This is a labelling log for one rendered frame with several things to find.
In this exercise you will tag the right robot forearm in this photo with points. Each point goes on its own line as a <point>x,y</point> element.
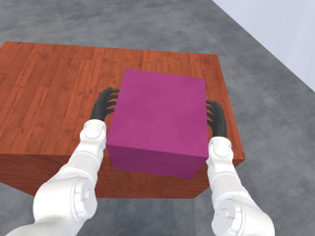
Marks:
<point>223,178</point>

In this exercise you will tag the carton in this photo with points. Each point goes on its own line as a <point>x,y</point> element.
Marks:
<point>159,124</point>

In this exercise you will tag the robot right upper arm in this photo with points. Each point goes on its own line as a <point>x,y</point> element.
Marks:
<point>236,218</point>

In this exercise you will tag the robot left upper arm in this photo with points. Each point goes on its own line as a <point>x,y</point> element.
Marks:
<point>61,208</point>

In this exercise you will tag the robot left hand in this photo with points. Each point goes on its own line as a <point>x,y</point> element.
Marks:
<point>100,110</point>

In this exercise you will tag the pedestal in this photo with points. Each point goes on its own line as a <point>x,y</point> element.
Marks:
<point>48,92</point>

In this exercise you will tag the robot right hand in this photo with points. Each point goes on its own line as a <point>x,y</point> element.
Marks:
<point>218,125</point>

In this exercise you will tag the left robot forearm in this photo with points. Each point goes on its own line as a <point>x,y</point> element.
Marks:
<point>87,157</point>

